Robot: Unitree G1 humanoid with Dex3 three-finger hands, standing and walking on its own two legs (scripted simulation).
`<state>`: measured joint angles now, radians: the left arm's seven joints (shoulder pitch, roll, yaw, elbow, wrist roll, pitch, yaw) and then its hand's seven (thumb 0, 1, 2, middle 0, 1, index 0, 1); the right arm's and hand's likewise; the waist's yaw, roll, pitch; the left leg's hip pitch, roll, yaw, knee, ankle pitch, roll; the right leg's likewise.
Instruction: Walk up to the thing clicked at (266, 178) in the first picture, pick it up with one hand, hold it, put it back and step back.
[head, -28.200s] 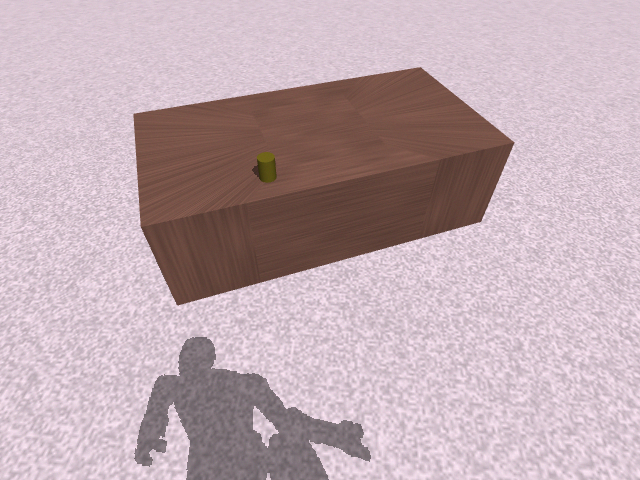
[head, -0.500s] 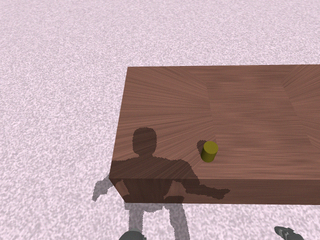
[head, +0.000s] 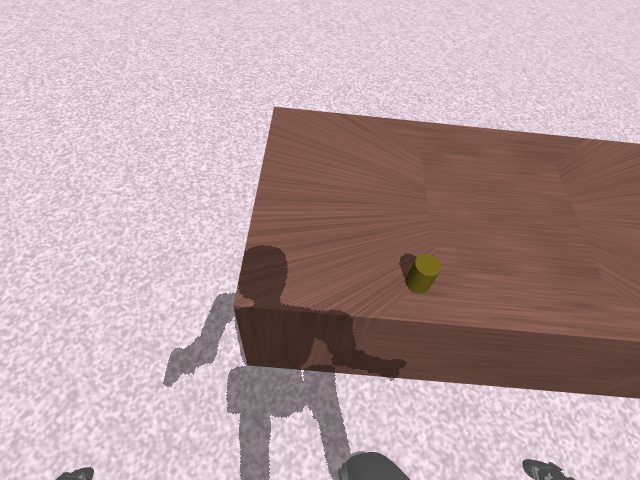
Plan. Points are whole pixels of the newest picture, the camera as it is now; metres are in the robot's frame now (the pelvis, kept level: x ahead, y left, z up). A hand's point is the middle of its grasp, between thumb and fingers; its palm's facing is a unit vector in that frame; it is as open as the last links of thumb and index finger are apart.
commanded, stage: step back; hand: right
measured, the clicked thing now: (422, 274) +0.57 -0.26 -0.30
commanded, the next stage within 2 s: none
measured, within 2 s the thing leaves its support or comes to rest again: neither
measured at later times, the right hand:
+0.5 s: hand out of the picture -0.07 -0.28 -0.16, palm faces -0.01 +0.92 -0.39, open 7.4 cm
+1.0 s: hand out of the picture -0.19 -0.28 -0.15, palm faces +0.06 +0.91 -0.41, open 7.3 cm
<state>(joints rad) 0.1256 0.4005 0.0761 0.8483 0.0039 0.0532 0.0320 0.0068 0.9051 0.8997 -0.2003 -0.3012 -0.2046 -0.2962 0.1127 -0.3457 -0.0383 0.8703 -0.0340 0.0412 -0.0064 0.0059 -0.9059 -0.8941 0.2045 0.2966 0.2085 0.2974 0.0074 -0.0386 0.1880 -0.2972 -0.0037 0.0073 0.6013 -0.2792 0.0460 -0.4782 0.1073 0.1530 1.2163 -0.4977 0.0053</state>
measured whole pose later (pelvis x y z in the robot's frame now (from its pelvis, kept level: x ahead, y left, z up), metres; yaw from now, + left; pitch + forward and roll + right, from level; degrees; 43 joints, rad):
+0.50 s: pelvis -0.13 +0.00 -0.01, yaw -1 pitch -2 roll +0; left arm 0.14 0.36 0.06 0.77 0.04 0.03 0.02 0.01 0.90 0.90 -0.20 -0.30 -0.21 -0.30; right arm 0.20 -0.41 -0.05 0.88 -0.01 0.06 -0.02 0.01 -0.91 -0.89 0.20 0.30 0.20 0.30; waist -0.01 0.03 0.17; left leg -0.36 -0.06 -0.09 0.92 -0.51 -0.02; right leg -0.33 -0.03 0.00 0.63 -0.27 0.01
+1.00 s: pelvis -0.30 +0.00 -0.01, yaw -5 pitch -2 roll -1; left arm 0.20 0.36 0.07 0.87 0.04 0.05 -0.01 0.01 0.91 0.90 -0.20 -0.30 -0.20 -0.30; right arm 0.10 -0.41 -0.06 0.84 -0.02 0.06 -0.02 0.00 -0.91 -0.89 0.20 0.30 0.21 0.30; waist 0.01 0.05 0.17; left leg -0.51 0.01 -0.07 0.81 -0.38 -0.01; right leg -0.25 0.04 0.03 0.67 -0.39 -0.01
